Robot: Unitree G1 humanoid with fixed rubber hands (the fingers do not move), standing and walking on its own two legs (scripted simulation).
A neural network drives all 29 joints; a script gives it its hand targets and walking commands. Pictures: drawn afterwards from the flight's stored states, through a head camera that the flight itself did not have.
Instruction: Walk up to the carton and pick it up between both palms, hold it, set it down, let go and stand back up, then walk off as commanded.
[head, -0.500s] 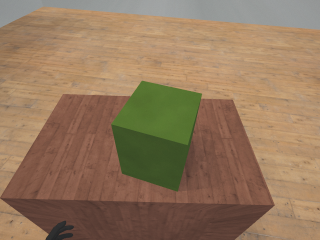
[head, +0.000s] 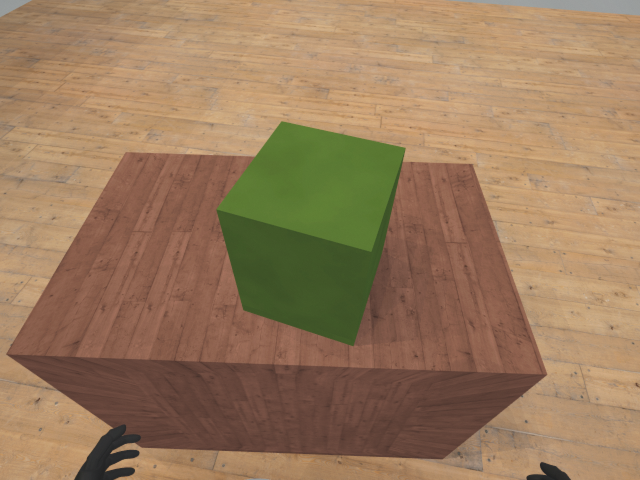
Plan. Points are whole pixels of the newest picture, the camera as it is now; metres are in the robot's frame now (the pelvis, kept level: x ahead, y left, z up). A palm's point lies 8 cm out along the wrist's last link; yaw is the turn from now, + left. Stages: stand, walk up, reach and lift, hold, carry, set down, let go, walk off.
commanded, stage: walk off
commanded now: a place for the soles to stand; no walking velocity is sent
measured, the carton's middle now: (318, 235) +0.47 +0.04 +0.00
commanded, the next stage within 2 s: stand in 1.90 s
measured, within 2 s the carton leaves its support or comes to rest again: neither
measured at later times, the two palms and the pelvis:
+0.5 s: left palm out of the picture +0.00 +0.29 -0.09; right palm out of the picture -0.01 -0.32 -0.13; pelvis -0.13 -0.02 -0.02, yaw +1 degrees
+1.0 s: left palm out of the picture -0.18 +0.30 -0.12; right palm out of the picture -0.19 -0.31 -0.12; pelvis -0.28 -0.01 -0.02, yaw +0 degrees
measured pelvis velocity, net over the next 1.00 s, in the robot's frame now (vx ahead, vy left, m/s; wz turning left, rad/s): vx -0.28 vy -0.01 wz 0.00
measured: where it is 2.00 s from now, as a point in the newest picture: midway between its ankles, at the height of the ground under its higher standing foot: outside the picture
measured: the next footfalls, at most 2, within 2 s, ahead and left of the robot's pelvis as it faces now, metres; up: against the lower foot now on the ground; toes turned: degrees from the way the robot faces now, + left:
left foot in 0.56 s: -0.10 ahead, +0.09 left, +0.00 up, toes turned -6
right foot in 0.96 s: -0.25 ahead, -0.11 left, +0.00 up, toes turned +2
